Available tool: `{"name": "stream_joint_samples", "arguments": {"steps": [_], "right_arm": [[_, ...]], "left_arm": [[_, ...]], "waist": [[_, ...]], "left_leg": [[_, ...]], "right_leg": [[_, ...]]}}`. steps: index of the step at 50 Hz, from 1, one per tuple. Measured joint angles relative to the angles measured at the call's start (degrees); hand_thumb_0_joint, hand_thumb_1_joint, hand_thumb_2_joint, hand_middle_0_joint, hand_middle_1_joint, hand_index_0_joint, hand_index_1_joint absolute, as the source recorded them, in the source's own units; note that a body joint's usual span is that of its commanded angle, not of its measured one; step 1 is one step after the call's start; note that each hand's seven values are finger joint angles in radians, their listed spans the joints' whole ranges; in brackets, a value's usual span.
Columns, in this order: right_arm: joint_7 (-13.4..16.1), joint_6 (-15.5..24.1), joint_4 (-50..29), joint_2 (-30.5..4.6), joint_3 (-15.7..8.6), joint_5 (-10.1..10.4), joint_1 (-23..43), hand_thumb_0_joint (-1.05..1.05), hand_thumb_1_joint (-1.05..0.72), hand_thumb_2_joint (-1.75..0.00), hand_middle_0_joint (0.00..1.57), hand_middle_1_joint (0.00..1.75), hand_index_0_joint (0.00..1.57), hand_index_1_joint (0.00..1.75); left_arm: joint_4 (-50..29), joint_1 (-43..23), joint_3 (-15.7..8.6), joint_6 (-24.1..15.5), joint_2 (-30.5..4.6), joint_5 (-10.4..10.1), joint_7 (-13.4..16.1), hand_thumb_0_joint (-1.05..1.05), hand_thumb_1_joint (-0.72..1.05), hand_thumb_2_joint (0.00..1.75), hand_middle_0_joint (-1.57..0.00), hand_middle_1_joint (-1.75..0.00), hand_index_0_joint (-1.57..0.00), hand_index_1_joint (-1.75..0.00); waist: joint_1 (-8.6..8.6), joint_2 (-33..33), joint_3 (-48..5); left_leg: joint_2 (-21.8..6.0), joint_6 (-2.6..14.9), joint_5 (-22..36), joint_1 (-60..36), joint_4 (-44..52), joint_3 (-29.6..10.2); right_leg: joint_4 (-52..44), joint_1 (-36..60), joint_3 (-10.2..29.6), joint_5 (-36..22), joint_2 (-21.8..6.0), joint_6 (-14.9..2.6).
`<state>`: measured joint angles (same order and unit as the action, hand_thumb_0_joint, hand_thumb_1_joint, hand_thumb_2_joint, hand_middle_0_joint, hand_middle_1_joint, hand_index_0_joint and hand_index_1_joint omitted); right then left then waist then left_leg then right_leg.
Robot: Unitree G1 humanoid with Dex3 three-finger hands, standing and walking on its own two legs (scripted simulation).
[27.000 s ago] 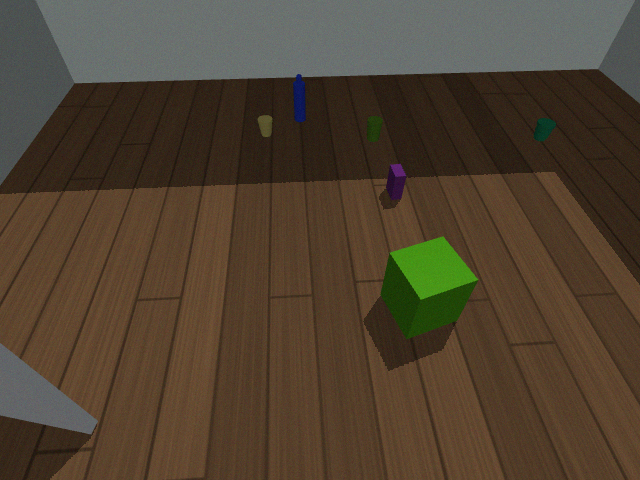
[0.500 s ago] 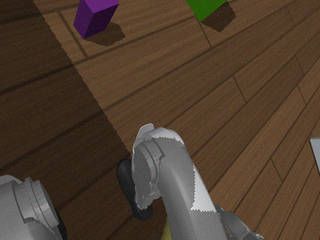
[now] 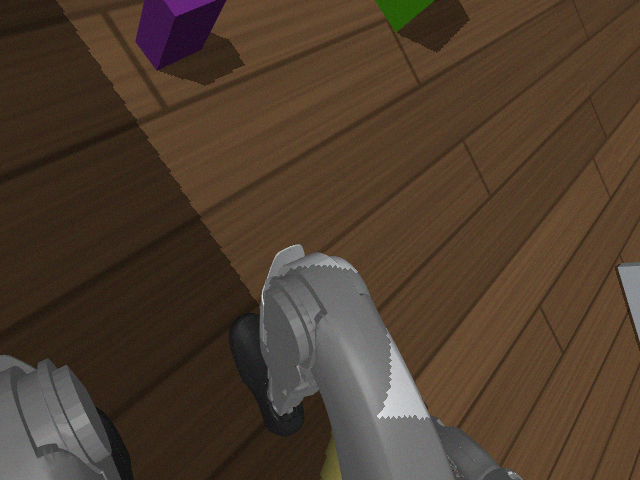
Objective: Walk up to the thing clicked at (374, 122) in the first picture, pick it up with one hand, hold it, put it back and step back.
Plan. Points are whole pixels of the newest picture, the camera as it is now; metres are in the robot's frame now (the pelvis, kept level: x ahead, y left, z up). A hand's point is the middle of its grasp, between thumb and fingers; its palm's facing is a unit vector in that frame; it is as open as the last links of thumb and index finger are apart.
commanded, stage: close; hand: left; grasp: from above
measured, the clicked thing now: out of the picture +0.50 +0.36 -0.25
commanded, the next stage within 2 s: settle in 1.36 s
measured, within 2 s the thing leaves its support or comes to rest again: neither
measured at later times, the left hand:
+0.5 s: hand out of the picture +0.48 +0.38 -0.21, palm faces -0.43 -0.12 -0.89, open 13.1 cm
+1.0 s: hand out of the picture +0.48 +0.38 -0.21, palm faces -0.43 -0.12 -0.89, open 11.8 cm
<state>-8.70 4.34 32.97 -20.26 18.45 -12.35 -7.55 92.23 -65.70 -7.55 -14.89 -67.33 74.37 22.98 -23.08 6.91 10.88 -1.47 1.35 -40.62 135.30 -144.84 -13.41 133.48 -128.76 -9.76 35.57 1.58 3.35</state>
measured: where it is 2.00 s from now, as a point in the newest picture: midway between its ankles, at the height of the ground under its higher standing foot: (202, 443)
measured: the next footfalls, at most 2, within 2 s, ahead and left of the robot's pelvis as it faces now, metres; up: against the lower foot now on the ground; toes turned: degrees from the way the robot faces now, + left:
none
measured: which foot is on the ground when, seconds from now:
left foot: down 0.00-1.00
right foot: down 0.00-1.00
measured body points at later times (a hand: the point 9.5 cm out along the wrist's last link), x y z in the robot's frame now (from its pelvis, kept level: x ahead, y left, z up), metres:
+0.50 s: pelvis +0.00 +0.00 +0.00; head +0.29 +0.13 +0.32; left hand +0.50 +0.38 -0.16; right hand +0.05 -0.26 -0.06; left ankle +0.06 +0.12 -0.28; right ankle +0.12 -0.12 -0.28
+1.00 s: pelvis +0.00 +0.00 +0.00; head +0.28 +0.13 +0.32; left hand +0.50 +0.38 -0.16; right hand +0.05 -0.26 -0.06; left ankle +0.06 +0.12 -0.28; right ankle +0.12 -0.12 -0.28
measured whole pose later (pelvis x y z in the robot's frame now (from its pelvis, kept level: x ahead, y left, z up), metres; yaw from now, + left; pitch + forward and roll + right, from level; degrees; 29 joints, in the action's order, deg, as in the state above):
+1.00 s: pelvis +0.00 +0.00 +0.00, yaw +0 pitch +29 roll -15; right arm -7.5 3.8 32.9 -19.8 20.2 -12.8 -6.6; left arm 92.3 -66.4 -6.1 -15.8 -68.4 74.3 22.8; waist -22.6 7.0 11.0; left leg -1.5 1.3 -40.5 135.1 -144.8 -13.8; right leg 133.1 -128.5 -10.1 35.2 1.7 3.3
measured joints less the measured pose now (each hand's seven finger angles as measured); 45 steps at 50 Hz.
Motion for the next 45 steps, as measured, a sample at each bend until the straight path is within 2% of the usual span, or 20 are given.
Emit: {"name": "stream_joint_samples", "arguments": {"steps": [12,16,32,45], "right_arm": [[0.3,0.0,-0.2,0.3,0.8,-0.4,0.3,0.0,-0.9,-0.9,0.2,0.3,0.2,0.3],[0.3,0.4,-0.1,0.5,0.9,-0.4,0.7,0.0,-0.9,-0.9,0.2,0.3,0.2,0.3],[0.7,0.1,-0.4,0.1,1.0,-0.2,0.5,0.0,-0.9,-0.9,0.2,0.3,0.2,0.3],[1.1,-0.4,-0.2,0.3,1.6,-0.4,0.9,0.0,-0.9,-0.9,0.2,0.3,0.2,0.3]], "left_arm": [[0.1,-0.2,0.6,-0.5,-0.1,1.4,1.0,0.0,-0.43,1.03,-0.11,-1.1,-0.1,-1.09],[0.3,-0.3,0.3,0.0,-0.2,1.1,1.3,0.0,-0.42,1.02,-0.12,-1.09,-0.11,-1.08],[-0.3,-0.5,0.2,0.0,-0.9,0.4,-0.5,-0.01,-0.37,0.99,-0.18,-1.08,-0.17,-1.07],[-0.1,-0.8,1.4,-0.7,-1.2,-0.1,-0.5,-0.01,-0.28,0.99,-0.27,-1.09,-0.22,-1.07]], "waist": [[0.07,0.4,-0.6],[-0.09,0.4,-0.5],[0.07,0.0,0.1],[0.32,0.2,0.3]], "left_leg": [[0.0,-0.01,0.0,-0.1,0.1,-0.2],[0.0,0.08,0.1,0.0,0.0,-0.2],[0.0,0.13,0.1,0.2,0.1,-0.1],[0.0,-0.04,0.2,-0.1,0.1,-0.3]], "right_leg": [[-0.2,0.2,-0.2,0.0,0.0,-0.07],[-0.2,0.1,-0.2,-0.1,0.0,0.03],[-0.3,-0.1,-0.1,-0.1,0.0,0.02],[-0.3,0.2,-0.3,-0.3,0.1,-0.03]]}}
